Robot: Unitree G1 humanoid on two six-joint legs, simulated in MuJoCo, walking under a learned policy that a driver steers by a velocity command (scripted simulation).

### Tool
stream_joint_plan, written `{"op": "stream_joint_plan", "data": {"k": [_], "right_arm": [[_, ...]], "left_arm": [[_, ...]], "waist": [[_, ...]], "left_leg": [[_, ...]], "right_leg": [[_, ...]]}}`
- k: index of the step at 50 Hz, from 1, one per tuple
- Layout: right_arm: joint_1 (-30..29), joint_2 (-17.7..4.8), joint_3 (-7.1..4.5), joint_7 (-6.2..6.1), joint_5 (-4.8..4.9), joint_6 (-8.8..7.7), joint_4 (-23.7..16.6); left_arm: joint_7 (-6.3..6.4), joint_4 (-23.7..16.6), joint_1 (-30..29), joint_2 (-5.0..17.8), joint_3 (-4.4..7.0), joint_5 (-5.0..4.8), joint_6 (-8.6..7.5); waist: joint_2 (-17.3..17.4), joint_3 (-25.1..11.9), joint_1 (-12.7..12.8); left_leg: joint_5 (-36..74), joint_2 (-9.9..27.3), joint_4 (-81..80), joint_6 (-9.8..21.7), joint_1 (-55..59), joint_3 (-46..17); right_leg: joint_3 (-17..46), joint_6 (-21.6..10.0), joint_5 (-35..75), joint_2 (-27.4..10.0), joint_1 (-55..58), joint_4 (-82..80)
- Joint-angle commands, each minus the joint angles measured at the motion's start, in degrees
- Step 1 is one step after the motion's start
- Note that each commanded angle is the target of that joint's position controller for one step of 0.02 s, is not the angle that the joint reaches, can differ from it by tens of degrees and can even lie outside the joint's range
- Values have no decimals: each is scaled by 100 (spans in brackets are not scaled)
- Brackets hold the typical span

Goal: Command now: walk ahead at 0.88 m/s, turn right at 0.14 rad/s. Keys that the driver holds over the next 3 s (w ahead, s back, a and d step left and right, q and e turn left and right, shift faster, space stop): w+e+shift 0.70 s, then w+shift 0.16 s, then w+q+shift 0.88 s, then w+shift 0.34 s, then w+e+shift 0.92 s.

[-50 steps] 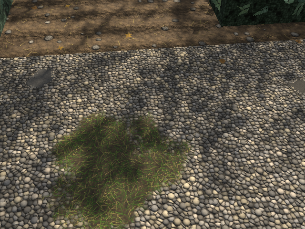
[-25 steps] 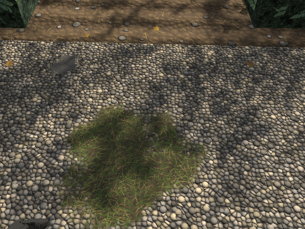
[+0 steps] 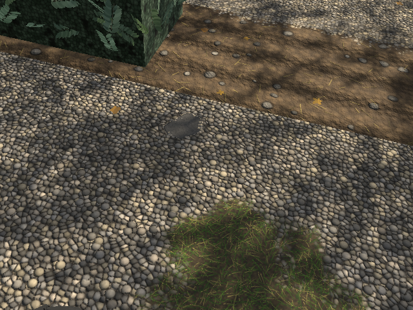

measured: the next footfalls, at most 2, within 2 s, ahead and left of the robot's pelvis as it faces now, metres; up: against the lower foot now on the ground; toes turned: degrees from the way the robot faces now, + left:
right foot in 0.28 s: +0.38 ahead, -0.12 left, -0.14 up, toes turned -14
left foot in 0.62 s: +0.87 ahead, -0.08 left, -0.14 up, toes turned -31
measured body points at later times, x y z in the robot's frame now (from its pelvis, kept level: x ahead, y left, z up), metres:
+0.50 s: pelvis +0.47 -0.11 -0.16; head +0.51 -0.08 +0.29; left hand +0.46 +0.16 -0.31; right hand +0.60 -0.38 -0.23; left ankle +0.68 +0.00 -0.82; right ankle +0.34 -0.11 -0.88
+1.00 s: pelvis +0.93 -0.32 -0.17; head +0.95 -0.35 +0.28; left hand +1.29 -0.34 -0.20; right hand +0.67 -0.44 -0.30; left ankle +0.84 -0.06 -0.87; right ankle +1.01 -0.49 -0.87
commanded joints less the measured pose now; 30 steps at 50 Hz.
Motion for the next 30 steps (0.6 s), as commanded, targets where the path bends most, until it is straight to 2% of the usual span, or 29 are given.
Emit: {"op": "stream_joint_plan", "data": {"k": [1, 2, 3, 4, 5, 6, 8, 9, 10, 11, 12, 13, 14, 15, 16, 17, 18, 19, 20, 21, 22, 23, 24, 25, 26, 27, 28, 29, 30], "right_arm": [[974, -674, -192, -187, -153, -123, 268], [1134, -743, -201, -265, -158, -190, 371], [1132, -832, -222, -313, -175, -235, 416], [895, -716, -161, -333, -189, -315, 382], [657, -672, -126, -369, -196, -413, 456], [421, -511, -40, -347, -143, -457, 430], [307, -506, 47, -349, -8, -540, 512], [346, -583, 61, -360, 16, -567, 550], [410, -736, 50, -365, 37, -573, 608], [446, -857, 59, -401, 7, -514, 686], [433, -764, 109, -459, -38, -428, 779], [210, -671, 145, -483, -96, -341, 808], [-780, -891, 50, -440, -28, -290, 592], [-1202, -220, 237, -365, -121, -375, 156], [-1203, -101, 371, -367, 91, -435, -278], [-1278, -450, 379, -299, 120, -477, -481], [-1422, -543, 424, -192, -109, -515, -478], [-1582, -557, 408, -119, -368, -464, -373], [-1520, -443, 443, -39, -549, -372, -390], [-2058, -317, 466, -14, -518, -325, -668], [-2658, -261, 543, 23, -282, -279, -1132], [-2740, -95, 598, 50, -250, -307, -1188], [-2369, 97, 617, 129, -178, -312, -1066], [-1947, 57, 561, 152, -106, -260, -870], [-1799, -101, 486, 124, -69, -226, -788], [-1802, -227, 436, 62, -58, -206, -761], [-1661, -337, 377, -15, -60, -203, -721], [-1145, -509, 279, -89, -31, -234, -607], [-171, -770, 130, -168, -30, -243, -404]], "left_arm": [[-19, -540, -1112, 697, 237, -74, -147], [-3, -574, -1162, 757, 257, -117, -210], [-17, -549, -1167, 733, 269, -101, -236], [-71, -625, -1230, 672, 242, -111, -300], [-127, -640, -1246, 546, 193, -87, -327], [-208, -655, -1196, 309, 101, -61, -311], [-300, -456, -1019, 120, -4, -7, -280], [-271, -344, -749, 201, 8, 68, -265], [-184, -153, -381, 337, 36, 146, -283], [-74, 85, 260, 525, 98, 181, -299], [17, 491, 1343, 664, 156, 129, -253], [82, 937, 2521, 839, 234, 145, -224], [135, 1277, 3866, 1075, 365, 196, -217], [120, 1479, 4136, 1311, 397, 138, -240], [103, 1478, 4266, 1182, 306, 37, -257], [229, 1309, 3862, 1195, 372, 34, -239], [361, 1167, 3028, 1164, 394, -36, -191], [380, 1158, 2634, 1203, 374, -49, -170], [326, 1172, 2722, 1177, 334, 49, -216], [320, 1267, 2704, 807, 206, -70, -345], [362, 1001, 1686, 791, 155, -167, -401], [375, 925, 1341, 808, 152, -117, -458], [339, 941, 1319, 720, 173, -177, -536], [281, 961, 1398, 835, 236, -248, -594], [231, 963, 1457, 986, 312, -301, -606], [217, 1000, 1637, 1065, 367, -341, -572], [219, 1057, 1857, 1119, 389, -335, -518], [217, 1106, 1897, 1174, 401, -284, -460], [214, 1095, 1741, 1154, 379, -186, -466]], "waist": [[803, 914, -446], [628, 970, -552], [590, 1111, -594], [223, 1188, -500], [262, 1177, -399], [82, 1039, -348], [-71, 1043, -327], [-167, 982, -267], [-170, 868, -118], [9, 549, 221], [264, 220, 716], [342, -33, 1302], [-667, -60, 2359], [-1355, -297, 1871], [-660, -1299, 1617], [367, -1713, 1548], [964, -1100, 1120], [1328, -191, 855], [1334, 426, 616], [1581, 1047, 354], [1484, 1794, -32], [1002, 1885, -88], [737, 1434, -147], [451, 1029, -124], [265, 827, -65], [340, 569, 66], [407, 259, 70], [388, -149, -247], [270, -632, -863]], "left_leg": [[2199, 1881, 226, 434, 1558, -505], [2343, 1910, 351, 338, 2130, -410], [2657, 1997, 468, 304, 2366, -359], [2465, 1661, 329, 206, 1810, 73], [2401, 1519, 236, 101, 1176, 363], [2080, 1458, -31, 50, 316, 521], [2335, 1424, -105, -188, -529, 787], [3228, 1359, 156, -296, -440, 901], [4557, 1326, 811, -397, -124, 996], [5605, 1288, 1845, -478, 74, 1114], [6455, 1295, 3150, -555, 5, 1182], [6826, 1269, 4965, -648, -656, 1225], [4297, 613, 8598, -902, -2439, 1685], [-2186, 122, 10511, -806, -5564, 1359], [-2062, 479, 10324, -862, -6518, 685], [-1350, 707, 9717, -988, -7115, 257], [-843, 1087, 8646, -806, -6952, 117], [-1179, 1017, 8482, -780, -6588, 453], [-1847, 1068, 8553, -751, -6559, 515], [-1461, 1418, 7591, -833, -6564, 403], [-576, 1687, 5137, -1042, -5075, 561], [456, 1582, 4082, -1155, -3335, 832], [2081, 1418, 3651, -1158, -1527, 956], [2756, 1202, 3559, -1118, -862, 1210], [2872, 1115, 3211, -1060, -836, 1176], [2729, 987, 2767, -1008, -935, 1130], [2320, 751, 2366, -955, -858, 1197], [1938, 617, 2124, -925, -341, 1218], [1286, 680, 2192, -905, 538, 1255]], "right_leg": [[837, -328, 147, -316, -2220, -150], [1059, -387, -154, -45, -2922, -234], [1142, -441, -351, 25, -3337, -151], [795, -395, 210, 78, -2924, -851], [556, -375, 963, -55, -2117, -1210], [270, -392, 1622, -66, -964, -1674], [-49, -493, 2591, 34, 400, -1961], [-234, -514, 2683, 227, 697, -2093], [-468, -533, 2526, 418, 901, -2184], [-593, -567, 2307, 539, 1397, -2142], [-670, -651, 2070, 563, 2181, -2061], [-764, -804, 1746, 502, 3281, -1978], [-98, -1526, 1867, 5, 4764, -2651], [870, -1783, 3219, -910, 6911, -569], [2387, -2304, 4167, -1553, 7913, -458], [3815, -2912, 1661, -2037, 7985, -1453], [4593, -2747, -544, -2062, 6554, -2463], [4622, -2669, -712, -1847, 4982, -2888], [4788, -2728, -859, -1836, 3935, -2808], [4193, -2387, -621, -1628, 2741, -2923], [3160, -1923, -721, -1044, 364, -3994], [2682, -1706, -323, -427, -1046, -4161], [2270, -1514, 10, -67, -1781, -3991], [2174, -1449, 701, -25, -1532, -3903], [2068, -1341, 1082, 33, -884, -3548], [2051, -1179, 1686, 117, 34, -3106], [2051, -1010, 2705, 208, 891, -2345], [1985, -821, 3165, 270, 1305, -1078], [1904, -690, 3246, 379, 1197, 455]]}}
Over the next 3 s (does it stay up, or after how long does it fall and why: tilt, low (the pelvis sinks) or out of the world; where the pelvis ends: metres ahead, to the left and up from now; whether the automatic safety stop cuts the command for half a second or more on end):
stays up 2.70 -0.87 -0.15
